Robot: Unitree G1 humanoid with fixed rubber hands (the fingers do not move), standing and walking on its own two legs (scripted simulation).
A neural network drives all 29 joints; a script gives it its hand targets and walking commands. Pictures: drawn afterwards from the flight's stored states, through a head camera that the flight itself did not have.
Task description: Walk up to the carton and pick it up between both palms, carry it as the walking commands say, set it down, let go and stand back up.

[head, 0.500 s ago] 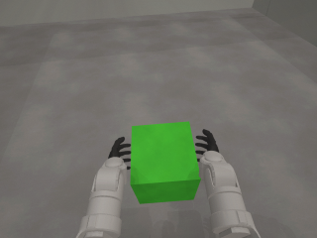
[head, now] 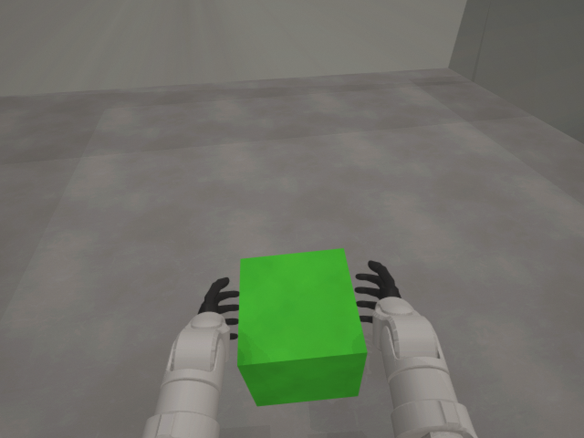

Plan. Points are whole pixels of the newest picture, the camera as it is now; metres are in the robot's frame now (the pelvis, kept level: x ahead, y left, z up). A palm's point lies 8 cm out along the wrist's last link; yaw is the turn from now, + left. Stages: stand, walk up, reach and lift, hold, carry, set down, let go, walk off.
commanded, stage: carry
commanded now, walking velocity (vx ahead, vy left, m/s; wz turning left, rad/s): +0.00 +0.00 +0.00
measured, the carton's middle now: (299, 328) +0.34 +0.00 -0.04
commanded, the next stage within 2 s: hold in 1.16 s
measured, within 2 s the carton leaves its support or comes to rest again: neither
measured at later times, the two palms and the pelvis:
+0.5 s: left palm (200, 333) +0.29 +0.14 +0.03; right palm (382, 318) +0.30 -0.11 +0.05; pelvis -0.01 +0.01 +0.00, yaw +0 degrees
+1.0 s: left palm (198, 336) +0.28 +0.15 +0.03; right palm (380, 320) +0.30 -0.11 +0.05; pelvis -0.02 +0.01 +0.00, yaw +0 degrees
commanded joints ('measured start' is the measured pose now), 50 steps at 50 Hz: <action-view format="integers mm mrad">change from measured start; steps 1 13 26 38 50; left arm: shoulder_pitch -756 -596 -782 -644 -650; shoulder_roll -970 -957 -917 -966 -988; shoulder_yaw -567 -619 -646 -602 -679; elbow -210 -335 -386 -304 -439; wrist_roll -273 -305 -333 -299 -350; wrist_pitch -96 -60 -75 -57 -49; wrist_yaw -275 -264 -259 -270 -270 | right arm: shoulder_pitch -506 -315 -512 -408 -423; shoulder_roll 1022 1012 970 995 1024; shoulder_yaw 498 570 567 540 613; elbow -57 -148 -220 -174 -294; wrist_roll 276 303 321 295 347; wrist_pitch -41 5 -18 0 5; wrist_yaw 305 278 281 288 280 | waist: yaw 10 10 6 8 9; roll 7 13 56 48 45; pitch -239 -411 -322 -296 -353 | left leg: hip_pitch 73 190 151 101 152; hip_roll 158 155 147 159 144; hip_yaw -147 -114 -120 -130 -106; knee -109 -37 -98 -125 -80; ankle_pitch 185 352 258 191 231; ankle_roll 23 29 26 28 27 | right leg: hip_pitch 67 108 65 76 85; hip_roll -120 -138 -133 -118 -134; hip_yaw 90 110 94 73 93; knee -95 -57 -71 -86 -79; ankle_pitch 151 336 232 163 228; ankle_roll -12 -22 -16 1 -11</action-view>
